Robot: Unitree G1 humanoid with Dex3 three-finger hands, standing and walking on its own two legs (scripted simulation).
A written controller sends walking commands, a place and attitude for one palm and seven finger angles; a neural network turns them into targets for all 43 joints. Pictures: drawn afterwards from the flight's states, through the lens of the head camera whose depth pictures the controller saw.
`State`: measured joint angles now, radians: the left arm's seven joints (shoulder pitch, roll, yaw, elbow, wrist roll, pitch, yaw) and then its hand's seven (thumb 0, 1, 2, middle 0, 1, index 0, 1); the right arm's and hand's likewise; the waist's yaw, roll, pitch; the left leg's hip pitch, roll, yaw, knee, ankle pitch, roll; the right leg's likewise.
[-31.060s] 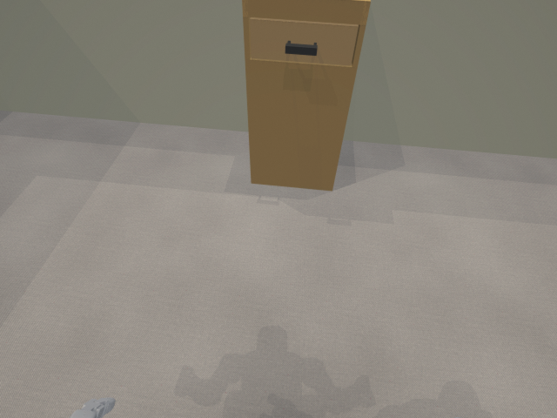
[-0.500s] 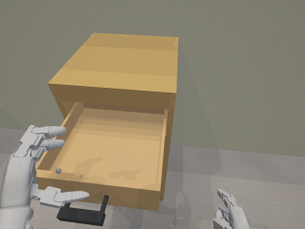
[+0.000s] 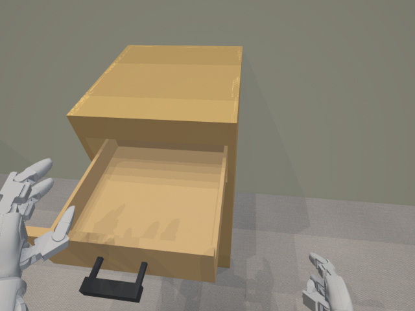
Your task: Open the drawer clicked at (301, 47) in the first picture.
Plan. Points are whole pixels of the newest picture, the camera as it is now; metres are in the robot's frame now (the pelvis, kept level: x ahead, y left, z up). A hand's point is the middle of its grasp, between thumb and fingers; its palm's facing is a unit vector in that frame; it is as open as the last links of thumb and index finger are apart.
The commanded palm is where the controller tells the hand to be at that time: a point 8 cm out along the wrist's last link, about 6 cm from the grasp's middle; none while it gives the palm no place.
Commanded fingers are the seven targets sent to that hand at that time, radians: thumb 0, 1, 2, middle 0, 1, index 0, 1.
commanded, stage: draw the hand back to the body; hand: left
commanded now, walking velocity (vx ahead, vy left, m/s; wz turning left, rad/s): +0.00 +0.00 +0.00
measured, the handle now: (116, 276) +0.19 +0.21 -0.04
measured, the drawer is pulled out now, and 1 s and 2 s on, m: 0.29 0.29 0.29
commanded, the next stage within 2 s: step back with the hand held close in 0.24 s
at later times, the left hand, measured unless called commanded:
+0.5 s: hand (62, 233) +0.18 +0.24 +0.15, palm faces +0.37 -0.81 -0.44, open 7.4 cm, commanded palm +0.11 +0.28 +0.17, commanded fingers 0.00 0.90 0.90 -0.20 -0.30 -0.20 -0.30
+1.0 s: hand (27, 268) +0.13 +0.26 +0.15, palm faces +0.35 -0.81 -0.47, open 7.4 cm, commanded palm +0.07 +0.30 +0.17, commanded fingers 0.00 0.90 0.90 -0.20 -0.30 -0.20 -0.30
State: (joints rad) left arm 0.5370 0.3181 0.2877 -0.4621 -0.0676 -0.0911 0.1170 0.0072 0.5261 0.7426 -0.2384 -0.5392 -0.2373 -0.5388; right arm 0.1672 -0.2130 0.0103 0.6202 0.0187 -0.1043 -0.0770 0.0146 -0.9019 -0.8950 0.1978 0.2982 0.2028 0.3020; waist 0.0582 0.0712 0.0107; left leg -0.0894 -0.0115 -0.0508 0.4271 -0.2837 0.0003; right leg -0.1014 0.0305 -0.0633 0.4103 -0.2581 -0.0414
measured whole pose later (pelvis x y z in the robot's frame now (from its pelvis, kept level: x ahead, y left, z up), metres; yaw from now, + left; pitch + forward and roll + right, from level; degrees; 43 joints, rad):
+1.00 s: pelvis -0.06 +0.02 -0.01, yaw +0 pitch +2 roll +0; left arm 0.65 0.39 0.38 -0.65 -0.05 -0.15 0.13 0.02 0.89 0.90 -0.21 -0.30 -0.21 -0.30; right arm 0.14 -0.17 0.02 0.52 0.01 -0.06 -0.05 0.01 -0.90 -0.89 0.20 0.30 0.21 0.30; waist 0.01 -0.03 0.03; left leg -0.36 -0.04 -0.03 0.60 -0.26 0.02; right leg -0.37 0.00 -0.06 0.57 -0.23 -0.02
